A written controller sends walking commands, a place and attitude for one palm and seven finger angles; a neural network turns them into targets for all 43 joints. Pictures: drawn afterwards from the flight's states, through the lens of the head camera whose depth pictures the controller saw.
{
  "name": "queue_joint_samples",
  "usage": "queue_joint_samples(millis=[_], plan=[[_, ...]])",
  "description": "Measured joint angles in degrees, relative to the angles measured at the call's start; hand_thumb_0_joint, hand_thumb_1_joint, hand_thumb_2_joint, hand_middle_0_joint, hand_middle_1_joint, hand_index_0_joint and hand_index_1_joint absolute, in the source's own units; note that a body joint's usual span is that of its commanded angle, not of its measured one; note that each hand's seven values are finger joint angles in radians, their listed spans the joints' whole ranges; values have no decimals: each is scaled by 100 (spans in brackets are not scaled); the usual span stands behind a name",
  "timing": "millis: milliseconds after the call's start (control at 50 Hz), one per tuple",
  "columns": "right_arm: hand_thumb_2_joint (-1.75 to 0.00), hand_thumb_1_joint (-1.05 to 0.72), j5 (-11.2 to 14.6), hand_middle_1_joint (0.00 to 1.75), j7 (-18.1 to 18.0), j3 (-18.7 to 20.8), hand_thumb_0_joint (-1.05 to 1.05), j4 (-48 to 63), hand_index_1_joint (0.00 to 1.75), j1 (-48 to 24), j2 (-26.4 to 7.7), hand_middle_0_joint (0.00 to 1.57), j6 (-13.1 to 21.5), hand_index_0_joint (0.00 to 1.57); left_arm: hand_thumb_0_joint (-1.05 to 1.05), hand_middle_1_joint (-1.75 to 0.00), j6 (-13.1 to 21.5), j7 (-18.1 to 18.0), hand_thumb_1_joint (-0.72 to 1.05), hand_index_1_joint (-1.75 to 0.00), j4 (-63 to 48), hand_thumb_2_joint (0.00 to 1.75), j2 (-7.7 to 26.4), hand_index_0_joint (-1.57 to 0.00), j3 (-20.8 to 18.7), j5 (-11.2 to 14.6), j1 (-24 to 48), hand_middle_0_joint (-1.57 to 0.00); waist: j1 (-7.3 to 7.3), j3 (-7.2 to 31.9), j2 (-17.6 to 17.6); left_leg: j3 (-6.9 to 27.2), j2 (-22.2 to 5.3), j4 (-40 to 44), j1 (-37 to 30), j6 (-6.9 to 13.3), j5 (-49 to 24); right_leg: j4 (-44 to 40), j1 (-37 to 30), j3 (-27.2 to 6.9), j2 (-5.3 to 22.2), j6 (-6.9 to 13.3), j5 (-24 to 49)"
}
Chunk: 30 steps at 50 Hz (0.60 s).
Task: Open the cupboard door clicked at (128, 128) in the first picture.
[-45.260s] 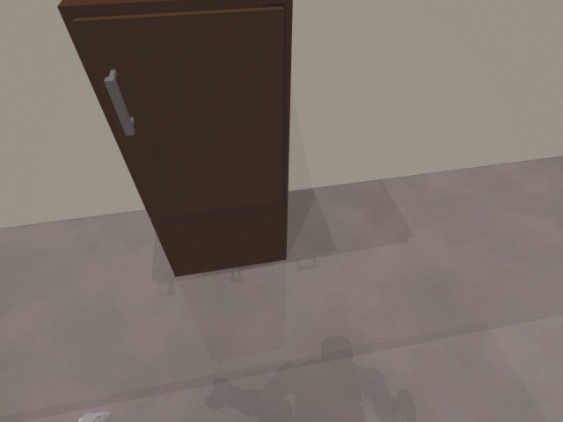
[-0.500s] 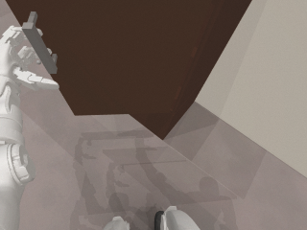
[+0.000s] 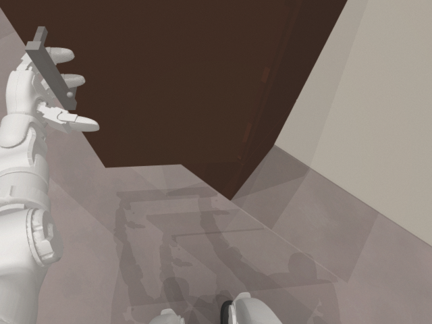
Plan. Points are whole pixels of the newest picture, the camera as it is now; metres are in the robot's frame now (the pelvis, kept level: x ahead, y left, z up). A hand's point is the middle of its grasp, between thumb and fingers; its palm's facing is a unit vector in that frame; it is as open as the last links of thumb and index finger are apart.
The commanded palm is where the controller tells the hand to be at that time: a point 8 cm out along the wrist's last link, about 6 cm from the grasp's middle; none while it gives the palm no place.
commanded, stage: slide the fingers in behind the handle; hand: left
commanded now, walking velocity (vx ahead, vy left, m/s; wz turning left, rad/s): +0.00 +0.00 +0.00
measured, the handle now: (56, 71) +0.55 +0.25 +0.10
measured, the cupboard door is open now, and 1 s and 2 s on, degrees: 43 43 72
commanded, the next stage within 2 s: close the thumb around the handle in 0.18 s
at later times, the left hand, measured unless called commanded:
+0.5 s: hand (63, 98) +0.49 +0.22 +0.10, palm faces +0.02 -1.00 +0.00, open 12.6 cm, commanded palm +0.47 +0.27 +0.09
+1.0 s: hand (66, 96) +0.49 +0.22 +0.10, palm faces +0.02 -1.00 +0.00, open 5.5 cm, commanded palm +0.47 +0.27 +0.09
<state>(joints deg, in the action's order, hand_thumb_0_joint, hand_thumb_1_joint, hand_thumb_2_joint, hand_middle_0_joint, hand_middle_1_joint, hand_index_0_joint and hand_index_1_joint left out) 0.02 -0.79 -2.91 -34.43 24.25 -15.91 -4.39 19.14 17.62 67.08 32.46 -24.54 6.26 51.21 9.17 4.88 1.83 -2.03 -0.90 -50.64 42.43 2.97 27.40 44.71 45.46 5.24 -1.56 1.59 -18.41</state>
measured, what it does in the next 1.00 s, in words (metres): stands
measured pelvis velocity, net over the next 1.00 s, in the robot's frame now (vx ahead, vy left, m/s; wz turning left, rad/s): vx -0.01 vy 0.00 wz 0.00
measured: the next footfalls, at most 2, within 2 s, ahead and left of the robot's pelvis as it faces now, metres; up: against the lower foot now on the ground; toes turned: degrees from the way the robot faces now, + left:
none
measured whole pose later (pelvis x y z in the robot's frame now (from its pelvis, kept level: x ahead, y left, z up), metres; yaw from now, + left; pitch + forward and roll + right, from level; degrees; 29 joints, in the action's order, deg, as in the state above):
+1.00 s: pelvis -0.01 +0.00 +0.00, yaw +0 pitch +19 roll -3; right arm 0.0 -1.2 -3.0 -35.6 25.2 -16.3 -3.4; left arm 20.2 18.3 68.5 32.7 -24.2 6.7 52.2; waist 9.2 4.8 1.6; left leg -2.2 -0.5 -51.2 43.1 3.4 27.1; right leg 45.0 46.0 5.0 -1.3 1.2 -18.0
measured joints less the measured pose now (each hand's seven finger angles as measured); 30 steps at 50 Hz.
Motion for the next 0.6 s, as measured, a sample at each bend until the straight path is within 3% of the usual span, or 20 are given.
queue_joint_samples(millis=[380,600], plan=[[-90,-91,36,30,-62,34,1,-9,30,-41,-82,20,49,20,-1,-120,92,222,-47,-120,-67,31,35,-30,-38,116,-144,-29,-52,-17,-55,-10,-2,65,-100,-15,-56,-43,-86,-15,-7,21,46],[-90,-91,28,30,-73,-12,1,-9,30,-100,-62,20,95,20,-1,-124,52,205,-5,-124,130,49,70,-33,9,72,33,-32,-27,-18,-62,-5,23,-3,-24,10,-60,12,-22,-11,20,1,54]])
